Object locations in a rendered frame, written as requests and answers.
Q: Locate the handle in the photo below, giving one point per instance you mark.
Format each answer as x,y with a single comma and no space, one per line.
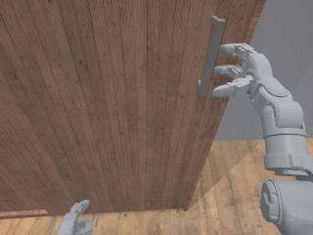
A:
216,36

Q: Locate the robot right upper arm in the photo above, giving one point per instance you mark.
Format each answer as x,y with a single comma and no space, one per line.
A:
288,204

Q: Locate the right robot hand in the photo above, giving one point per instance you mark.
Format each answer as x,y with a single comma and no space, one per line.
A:
256,67

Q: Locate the left robot hand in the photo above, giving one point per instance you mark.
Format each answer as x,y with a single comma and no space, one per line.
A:
71,225

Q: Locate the right robot forearm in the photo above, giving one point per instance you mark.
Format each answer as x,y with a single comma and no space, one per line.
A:
283,129

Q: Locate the wardrobe door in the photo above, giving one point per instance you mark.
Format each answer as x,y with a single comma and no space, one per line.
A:
14,197
99,98

